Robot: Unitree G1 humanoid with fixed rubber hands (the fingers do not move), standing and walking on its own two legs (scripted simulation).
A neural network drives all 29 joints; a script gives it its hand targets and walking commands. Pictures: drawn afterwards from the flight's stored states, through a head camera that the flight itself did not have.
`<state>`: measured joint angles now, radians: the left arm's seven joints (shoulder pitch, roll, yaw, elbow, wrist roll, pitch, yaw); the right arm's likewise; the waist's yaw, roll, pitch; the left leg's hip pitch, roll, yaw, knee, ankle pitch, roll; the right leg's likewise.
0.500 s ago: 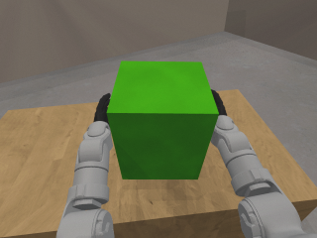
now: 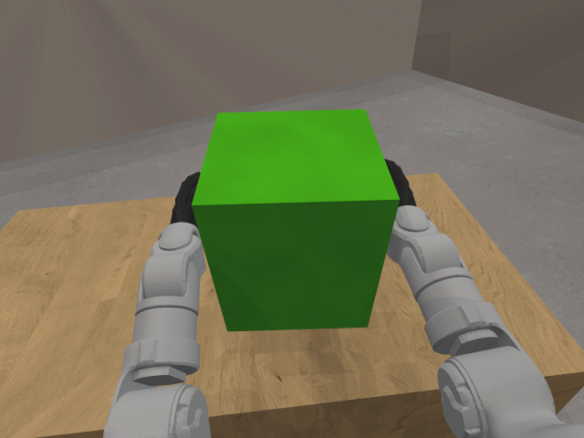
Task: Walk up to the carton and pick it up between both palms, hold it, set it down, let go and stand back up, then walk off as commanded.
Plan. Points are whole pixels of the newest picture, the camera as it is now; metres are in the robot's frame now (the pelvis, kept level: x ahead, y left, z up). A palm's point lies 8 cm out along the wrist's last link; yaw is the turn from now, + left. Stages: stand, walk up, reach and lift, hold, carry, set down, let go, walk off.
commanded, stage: hold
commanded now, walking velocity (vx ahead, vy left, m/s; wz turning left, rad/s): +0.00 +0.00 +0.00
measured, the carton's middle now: (294, 223) +0.38 +0.00 +0.16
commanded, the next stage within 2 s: none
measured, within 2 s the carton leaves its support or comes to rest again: neither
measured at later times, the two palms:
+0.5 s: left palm (184, 225) +0.36 +0.15 +0.18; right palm (400, 208) +0.37 -0.15 +0.18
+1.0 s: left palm (183, 223) +0.36 +0.15 +0.19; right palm (400, 207) +0.37 -0.15 +0.18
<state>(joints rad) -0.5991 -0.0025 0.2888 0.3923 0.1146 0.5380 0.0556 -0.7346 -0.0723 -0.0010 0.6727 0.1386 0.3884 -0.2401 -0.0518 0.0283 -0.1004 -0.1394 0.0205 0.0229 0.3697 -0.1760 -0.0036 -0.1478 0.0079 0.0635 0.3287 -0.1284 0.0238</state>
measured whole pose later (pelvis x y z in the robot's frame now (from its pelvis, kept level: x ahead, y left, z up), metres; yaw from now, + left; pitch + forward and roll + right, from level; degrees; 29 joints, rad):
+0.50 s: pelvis +0.00 +0.00 +0.00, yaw +0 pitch -3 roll +0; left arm -0.61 0.00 0.29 0.37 0.11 0.58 0.06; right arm -0.75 -0.08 0.00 0.67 0.15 0.41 -0.24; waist -0.05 0.03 -0.11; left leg -0.14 0.02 0.02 0.38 -0.18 0.00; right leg -0.15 0.01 0.06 0.33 -0.13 0.02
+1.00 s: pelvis +0.00 +0.00 +0.00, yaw +0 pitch -3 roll +0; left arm -0.62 0.00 0.30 0.37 0.12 0.59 0.06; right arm -0.75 -0.08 0.00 0.67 0.15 0.42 -0.24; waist -0.05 0.03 -0.10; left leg -0.14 0.02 0.02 0.38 -0.18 0.00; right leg -0.14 0.01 0.06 0.33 -0.13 0.02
